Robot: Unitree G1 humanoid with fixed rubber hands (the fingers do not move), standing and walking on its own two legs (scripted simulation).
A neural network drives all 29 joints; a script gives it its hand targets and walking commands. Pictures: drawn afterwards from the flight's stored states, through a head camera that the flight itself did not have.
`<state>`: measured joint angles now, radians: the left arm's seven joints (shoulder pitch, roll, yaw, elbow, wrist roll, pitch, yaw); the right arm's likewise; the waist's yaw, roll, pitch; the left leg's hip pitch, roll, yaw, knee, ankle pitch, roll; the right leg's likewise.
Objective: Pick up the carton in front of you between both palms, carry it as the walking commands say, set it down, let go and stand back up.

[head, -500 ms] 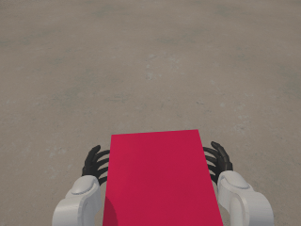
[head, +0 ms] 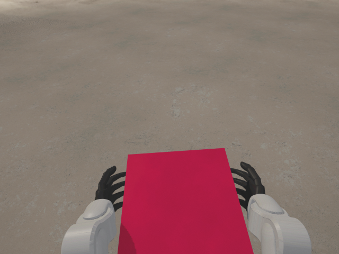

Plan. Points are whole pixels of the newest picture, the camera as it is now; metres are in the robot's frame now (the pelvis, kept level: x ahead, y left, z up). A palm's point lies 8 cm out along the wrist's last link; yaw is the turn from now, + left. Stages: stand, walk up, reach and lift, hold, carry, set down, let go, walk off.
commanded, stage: carry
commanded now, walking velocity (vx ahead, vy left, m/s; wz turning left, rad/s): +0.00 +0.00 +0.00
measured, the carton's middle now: (180, 217) +0.23 +0.00 +0.01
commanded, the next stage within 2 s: hold in 1.62 s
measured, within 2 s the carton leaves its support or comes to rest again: neither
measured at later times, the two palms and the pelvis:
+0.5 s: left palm (107, 211) +0.21 +0.14 +0.09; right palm (259, 206) +0.21 -0.16 +0.09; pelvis -0.01 -0.01 +0.00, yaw +0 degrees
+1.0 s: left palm (115, 214) +0.23 +0.14 +0.04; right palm (250, 210) +0.23 -0.16 +0.04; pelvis -0.05 -0.01 +0.00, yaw +0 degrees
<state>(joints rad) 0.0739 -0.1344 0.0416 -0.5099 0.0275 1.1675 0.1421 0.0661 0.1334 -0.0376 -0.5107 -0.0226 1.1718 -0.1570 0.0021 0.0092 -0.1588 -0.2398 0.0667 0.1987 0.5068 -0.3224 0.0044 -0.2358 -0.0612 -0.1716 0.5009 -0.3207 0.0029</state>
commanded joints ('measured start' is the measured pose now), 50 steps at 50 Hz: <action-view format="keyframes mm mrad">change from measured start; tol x2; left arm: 1 -336 -636 -531 -128 -186 -20 -13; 5 -329 -657 -544 -145 -189 -33 -21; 15 -305 -616 -530 -133 -171 -22 -16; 23 -344 -572 -525 -61 -151 -20 -38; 28 -368 -502 -481 26 -121 -57 -65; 32 -416 -515 -480 73 -118 -109 -98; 39 -468 -523 -437 221 -78 -213 -152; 50 -625 -636 -360 532 -5 -443 -254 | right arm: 1 -316 647 530 -112 178 -23 21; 5 -315 665 544 -129 186 -37 29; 15 -294 626 537 -121 173 -25 26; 22 -324 593 531 -61 153 -22 44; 29 -370 505 485 56 117 -75 85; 39 -455 536 439 235 64 -219 160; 50 -607 651 359 538 3 -446 263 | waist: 1 -5 -17 -157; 7 -5 -12 -165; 25 -4 -10 -53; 50 -2 -7 -121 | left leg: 1 104 104 -81 12 590 -10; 10 89 107 -89 3 511 -5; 21 59 109 -103 -67 333 0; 31 49 108 -106 -99 232 5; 50 53 109 -114 -104 211 5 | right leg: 1 76 -118 81 7 659 -5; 11 77 -114 84 -2 553 -13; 21 36 -112 96 -67 357 -20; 30 17 -110 101 -92 260 -26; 50 26 -105 105 -101 230 -31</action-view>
